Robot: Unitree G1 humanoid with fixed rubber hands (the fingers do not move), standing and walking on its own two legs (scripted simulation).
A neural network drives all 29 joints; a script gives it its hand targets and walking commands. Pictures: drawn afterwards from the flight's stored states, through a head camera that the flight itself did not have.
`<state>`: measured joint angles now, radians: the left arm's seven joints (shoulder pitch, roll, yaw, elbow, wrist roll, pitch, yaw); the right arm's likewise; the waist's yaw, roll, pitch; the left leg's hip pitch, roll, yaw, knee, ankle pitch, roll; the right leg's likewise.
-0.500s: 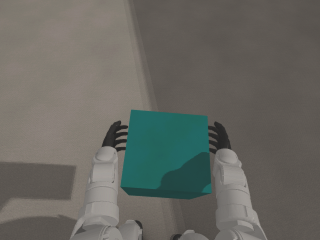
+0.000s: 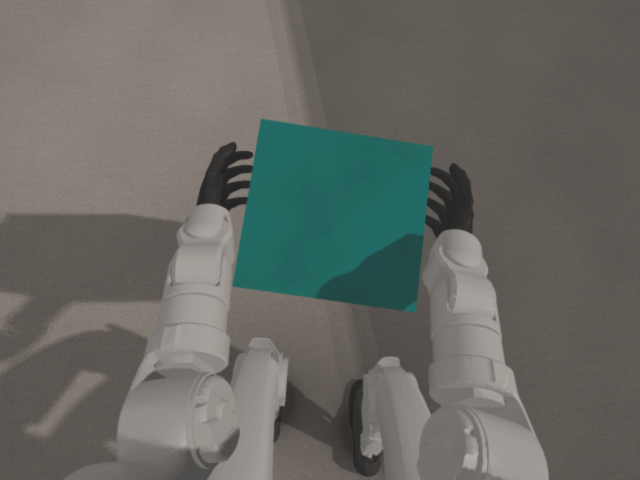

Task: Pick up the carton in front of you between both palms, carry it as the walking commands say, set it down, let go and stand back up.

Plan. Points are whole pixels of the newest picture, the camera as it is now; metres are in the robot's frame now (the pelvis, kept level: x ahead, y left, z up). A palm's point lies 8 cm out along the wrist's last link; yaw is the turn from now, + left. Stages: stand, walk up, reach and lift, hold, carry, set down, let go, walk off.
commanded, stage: set down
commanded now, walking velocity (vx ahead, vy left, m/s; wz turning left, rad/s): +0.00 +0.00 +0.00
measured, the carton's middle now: (327, 229) +0.44 +0.03 -0.16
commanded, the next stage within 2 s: none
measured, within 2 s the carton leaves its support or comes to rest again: rests again in 1.04 s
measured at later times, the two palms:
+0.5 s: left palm (233, 224) +0.46 +0.18 -0.24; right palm (407, 242) +0.45 -0.11 -0.22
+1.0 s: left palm (242, 233) +0.49 +0.19 -0.38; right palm (385, 254) +0.47 -0.10 -0.37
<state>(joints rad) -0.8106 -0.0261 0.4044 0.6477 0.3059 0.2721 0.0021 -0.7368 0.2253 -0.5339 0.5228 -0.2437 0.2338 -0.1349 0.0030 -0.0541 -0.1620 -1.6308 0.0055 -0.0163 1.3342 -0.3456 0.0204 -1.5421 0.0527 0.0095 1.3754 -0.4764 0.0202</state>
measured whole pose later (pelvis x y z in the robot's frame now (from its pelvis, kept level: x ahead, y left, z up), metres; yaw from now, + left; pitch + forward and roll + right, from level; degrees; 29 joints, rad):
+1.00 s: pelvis -0.03 +0.00 -0.22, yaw -3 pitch +40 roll -5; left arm -1.31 0.33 0.05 1.04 -0.05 0.15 0.08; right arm -1.15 0.01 -0.34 0.80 0.07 0.09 -0.30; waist 0.03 -0.09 0.18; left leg -2.33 0.01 -0.04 2.08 -0.45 0.02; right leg -2.22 0.12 -0.02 2.13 -0.62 0.06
